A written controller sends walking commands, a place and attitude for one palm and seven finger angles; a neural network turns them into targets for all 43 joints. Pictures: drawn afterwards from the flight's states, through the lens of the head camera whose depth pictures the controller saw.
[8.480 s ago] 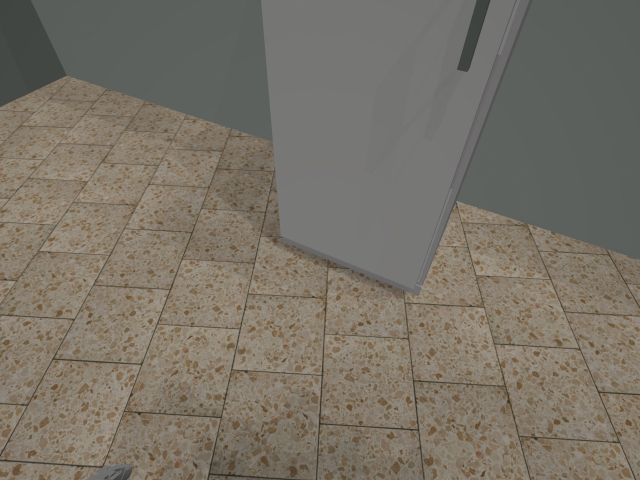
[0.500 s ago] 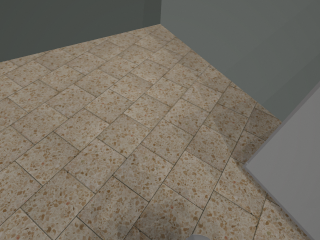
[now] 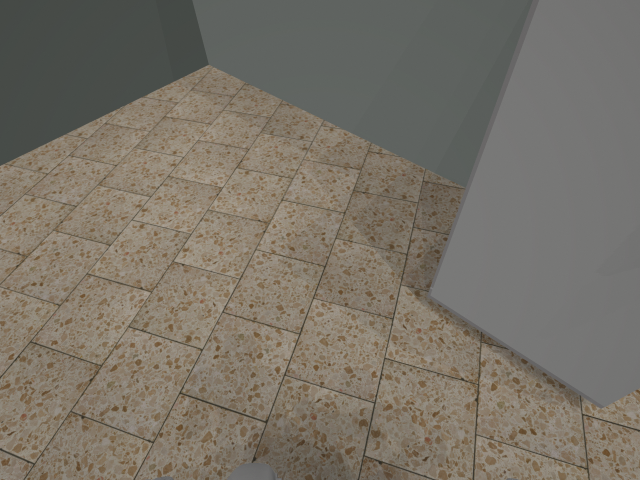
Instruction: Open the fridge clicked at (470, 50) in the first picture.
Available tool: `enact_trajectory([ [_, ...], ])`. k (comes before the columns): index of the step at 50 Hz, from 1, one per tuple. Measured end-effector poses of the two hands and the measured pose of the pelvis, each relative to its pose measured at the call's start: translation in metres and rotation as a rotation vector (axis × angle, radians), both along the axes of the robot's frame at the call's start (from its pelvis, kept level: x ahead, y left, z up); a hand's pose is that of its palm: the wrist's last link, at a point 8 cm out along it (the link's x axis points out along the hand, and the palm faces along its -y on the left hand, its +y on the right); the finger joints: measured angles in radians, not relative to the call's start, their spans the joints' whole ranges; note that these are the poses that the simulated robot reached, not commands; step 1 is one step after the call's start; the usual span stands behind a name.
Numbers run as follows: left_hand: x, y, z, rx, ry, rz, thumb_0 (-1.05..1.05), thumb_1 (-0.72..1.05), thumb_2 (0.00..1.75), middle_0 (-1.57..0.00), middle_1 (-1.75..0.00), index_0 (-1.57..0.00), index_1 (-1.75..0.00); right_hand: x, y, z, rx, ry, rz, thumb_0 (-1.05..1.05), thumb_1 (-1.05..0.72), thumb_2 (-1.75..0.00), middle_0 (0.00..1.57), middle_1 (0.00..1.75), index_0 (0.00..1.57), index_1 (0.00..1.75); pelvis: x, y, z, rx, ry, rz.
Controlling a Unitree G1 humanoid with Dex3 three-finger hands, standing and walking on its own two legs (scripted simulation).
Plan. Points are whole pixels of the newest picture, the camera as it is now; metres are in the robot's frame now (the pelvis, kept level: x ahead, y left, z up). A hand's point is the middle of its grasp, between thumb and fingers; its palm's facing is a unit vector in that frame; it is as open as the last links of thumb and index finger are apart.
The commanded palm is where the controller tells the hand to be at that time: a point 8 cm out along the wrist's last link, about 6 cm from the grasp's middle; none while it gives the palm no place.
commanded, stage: turn to face it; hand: right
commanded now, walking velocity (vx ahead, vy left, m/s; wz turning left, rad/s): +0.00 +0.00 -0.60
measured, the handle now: out of the picture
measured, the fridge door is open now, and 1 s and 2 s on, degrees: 0 0 0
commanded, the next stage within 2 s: take the last steps up to it in 1.00 s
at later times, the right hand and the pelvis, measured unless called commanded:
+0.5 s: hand out of the picture -0.01 -0.18 -0.16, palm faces +0.32 +0.91 -0.25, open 7.4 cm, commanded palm none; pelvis -0.01 +0.03 -0.01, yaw -20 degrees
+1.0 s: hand out of the picture -0.06 -0.23 -0.16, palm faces +0.53 +0.82 -0.24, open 7.4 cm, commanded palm none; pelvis -0.03 -0.01 +0.00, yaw -31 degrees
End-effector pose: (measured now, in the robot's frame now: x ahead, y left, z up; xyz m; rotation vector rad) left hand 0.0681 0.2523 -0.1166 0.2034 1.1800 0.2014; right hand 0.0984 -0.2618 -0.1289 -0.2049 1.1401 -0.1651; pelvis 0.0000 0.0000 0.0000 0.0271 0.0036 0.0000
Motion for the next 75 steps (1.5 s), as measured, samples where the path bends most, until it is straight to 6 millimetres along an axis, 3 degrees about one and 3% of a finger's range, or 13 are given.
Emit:
enact_trajectory([
  [9,-0.021,0.032,-0.032,-0.048,0.094,-0.028,0.00,0.90,0.90,-0.20,-0.30,-0.21,-0.30,0.011,0.035,0.016,-0.038,-0.138,-0.039,0.00,-0.91,-0.90,0.20,0.30,0.20,0.30,-0.005,0.034,-0.012,-0.030,0.006,-0.111],
  [15,-0.010,0.050,-0.034,-0.049,0.125,-0.095,0.00,0.91,0.90,-0.20,-0.30,-0.20,-0.30,-0.034,0.049,0.021,-0.050,-0.096,-0.126,0.00,-0.91,-0.90,0.20,0.30,0.20,0.30,-0.008,0.045,-0.007,-0.042,-0.022,-0.198],
  [20,0.011,0.048,-0.028,-0.033,0.136,-0.174,0.00,0.91,0.90,-0.19,-0.30,-0.20,-0.30,-0.077,0.050,0.014,-0.034,-0.029,-0.216,0.00,-0.90,-0.90,0.20,0.30,0.20,0.30,-0.010,0.044,-0.004,-0.054,-0.026,-0.272],
  [25,0.045,0.024,-0.022,-0.002,0.124,-0.287,0.00,0.91,0.90,-0.19,-0.30,-0.20,-0.30,-0.129,0.041,-0.001,-0.001,0.047,-0.319,0.00,-0.90,-0.90,0.21,0.30,0.20,0.30,-0.014,0.033,-0.007,-0.051,-0.018,-0.341],
  [31,0.097,-0.033,-0.014,0.041,-0.001,-0.441,0.00,0.91,0.90,-0.19,-0.30,-0.20,-0.30,-0.199,0.014,-0.034,0.040,0.151,-0.458,0.00,-0.90,-0.90,0.21,0.30,0.20,0.30,-0.024,0.005,-0.022,-0.034,-0.009,-0.409],
  [34,0.109,-0.057,-0.002,0.041,-0.063,-0.484,0.00,0.91,0.90,-0.19,-0.30,-0.20,-0.30,-0.220,0.004,-0.033,0.042,0.208,-0.498,0.00,-0.91,-0.90,0.20,0.30,0.20,0.30,-0.027,-0.004,-0.016,-0.012,-0.015,-0.423],
  [41,0.107,-0.092,0.011,0.018,-0.067,-0.551,0.00,0.91,0.90,-0.20,-0.30,-0.21,-0.30,-0.220,-0.011,-0.014,0.040,0.131,-0.545,0.01,-0.91,-0.90,0.20,0.30,0.20,0.30,-0.032,-0.014,0.000,0.006,-0.022,-0.483],
  [47,0.091,-0.097,0.001,-0.023,-0.022,-0.557,0.00,0.91,0.90,-0.20,-0.30,-0.21,-0.30,-0.204,-0.009,-0.005,0.027,0.066,-0.560,0.00,-0.91,-0.90,0.20,0.30,0.20,0.30,-0.032,-0.012,0.002,-0.004,-0.024,-0.525],
  [55,0.064,-0.065,-0.027,-0.057,0.090,-0.533,0.00,0.91,0.90,-0.20,-0.30,-0.21,-0.30,-0.178,0.017,0.003,0.000,-0.005,-0.563,0.00,-0.91,-0.90,0.20,0.30,0.20,0.30,-0.026,0.010,-0.004,-0.035,-0.016,-0.572],
  [59,0.058,-0.044,-0.042,-0.064,0.146,-0.533,0.00,0.91,0.90,-0.20,-0.30,-0.21,-0.30,-0.181,0.040,0.005,-0.016,-0.021,-0.582,0.00,-0.91,-0.90,0.20,0.30,0.20,0.30,-0.023,0.023,-0.009,-0.044,-0.022,-0.602],
  [68,0.068,-0.031,-0.030,-0.033,0.209,-0.597,0.00,0.91,0.90,-0.19,-0.30,-0.20,-0.30,-0.246,0.089,0.011,0.040,0.093,-0.725,0.00,-0.91,-0.90,0.20,0.30,0.20,0.30,-0.017,0.019,0.006,-0.073,-0.016,-0.666],
  [72,0.081,-0.051,-0.025,-0.014,0.212,-0.649,0.00,0.91,0.90,-0.19,-0.30,-0.20,-0.30,-0.282,0.106,0.007,0.083,0.172,-0.802,0.00,-0.91,-0.90,0.20,0.30,0.20,0.30,-0.017,0.003,0.007,-0.071,-0.009,-0.696],
  [75,0.096,-0.082,-0.021,-0.013,0.188,-0.697,0.00,0.91,0.90,-0.19,-0.30,-0.20,-0.30,-0.310,0.117,0.004,0.127,0.241,-0.853,0.00,-0.91,-0.90,0.20,0.30,0.20,0.30,-0.018,-0.014,0.007,-0.065,-0.005,-0.714],
])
